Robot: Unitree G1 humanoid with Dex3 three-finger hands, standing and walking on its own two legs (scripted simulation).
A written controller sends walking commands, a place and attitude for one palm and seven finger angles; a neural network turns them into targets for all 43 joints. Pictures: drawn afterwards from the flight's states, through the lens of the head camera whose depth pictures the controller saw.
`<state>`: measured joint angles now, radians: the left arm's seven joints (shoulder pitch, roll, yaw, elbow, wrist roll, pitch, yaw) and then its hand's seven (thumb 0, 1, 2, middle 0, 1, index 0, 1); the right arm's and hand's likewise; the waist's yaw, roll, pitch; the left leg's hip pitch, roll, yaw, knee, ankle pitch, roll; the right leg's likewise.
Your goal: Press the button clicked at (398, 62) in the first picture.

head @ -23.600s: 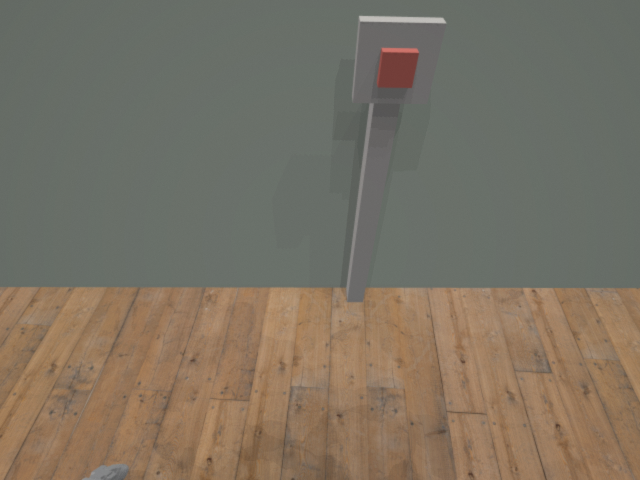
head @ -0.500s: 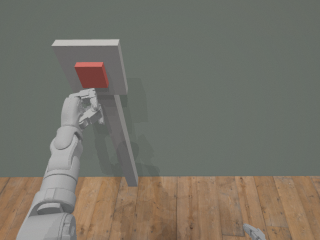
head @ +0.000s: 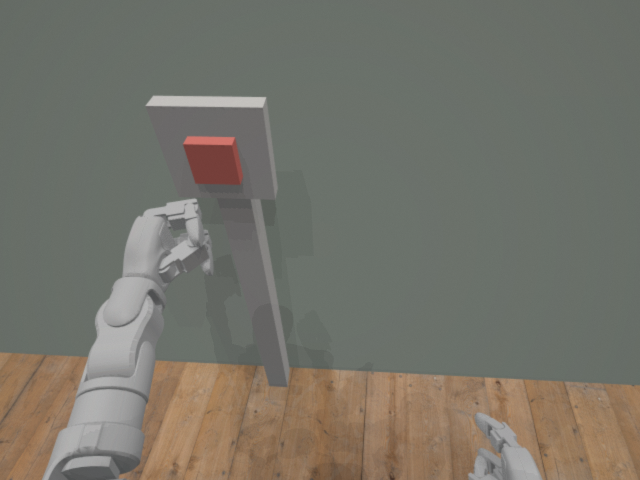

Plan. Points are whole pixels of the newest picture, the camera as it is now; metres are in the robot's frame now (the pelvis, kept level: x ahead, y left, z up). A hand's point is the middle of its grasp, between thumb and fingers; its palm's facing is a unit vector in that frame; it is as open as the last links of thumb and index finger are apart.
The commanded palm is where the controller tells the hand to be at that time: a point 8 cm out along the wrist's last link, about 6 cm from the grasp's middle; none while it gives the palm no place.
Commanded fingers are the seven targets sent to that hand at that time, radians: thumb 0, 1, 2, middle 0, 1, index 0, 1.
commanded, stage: draw the hand back to the body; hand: left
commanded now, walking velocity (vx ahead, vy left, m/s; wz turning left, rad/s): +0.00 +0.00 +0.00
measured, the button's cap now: (215, 159) +0.52 +0.19 +0.15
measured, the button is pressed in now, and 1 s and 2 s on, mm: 0 0 0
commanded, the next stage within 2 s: step back with the hand held close in 1.32 s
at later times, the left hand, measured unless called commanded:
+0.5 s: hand (136, 306) +0.26 +0.21 +0.15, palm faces +0.21 -0.96 -0.20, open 3.1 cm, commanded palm +0.22 +0.25 +0.16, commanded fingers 0.00 0.90 0.90 -1.30 -1.50 -1.30 -1.50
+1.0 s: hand (56, 349) +0.20 +0.25 +0.17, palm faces +0.39 -0.84 -0.37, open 3.1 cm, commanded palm +0.14 +0.29 +0.18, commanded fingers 0.00 0.90 0.90 -1.30 -1.50 -1.30 -1.50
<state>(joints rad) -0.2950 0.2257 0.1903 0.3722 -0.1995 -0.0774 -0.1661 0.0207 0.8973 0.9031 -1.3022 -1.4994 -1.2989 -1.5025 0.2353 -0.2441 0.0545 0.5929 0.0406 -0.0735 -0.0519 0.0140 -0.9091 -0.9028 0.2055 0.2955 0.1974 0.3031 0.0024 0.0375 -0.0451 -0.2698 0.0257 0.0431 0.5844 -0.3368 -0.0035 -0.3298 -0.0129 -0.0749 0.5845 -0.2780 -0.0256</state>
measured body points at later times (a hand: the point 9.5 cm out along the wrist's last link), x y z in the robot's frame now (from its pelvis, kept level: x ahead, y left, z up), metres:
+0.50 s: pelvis -0.01 +0.01 +0.01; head -0.03 -0.01 +0.46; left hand +0.24 +0.26 +0.16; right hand +0.18 -0.21 -0.06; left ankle -0.02 +0.12 -0.73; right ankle +0.02 -0.10 -0.73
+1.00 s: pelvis +0.01 +0.01 +0.01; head -0.02 -0.01 +0.46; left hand +0.17 +0.29 +0.19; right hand +0.20 -0.20 -0.07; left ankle -0.02 +0.12 -0.73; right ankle +0.02 -0.10 -0.73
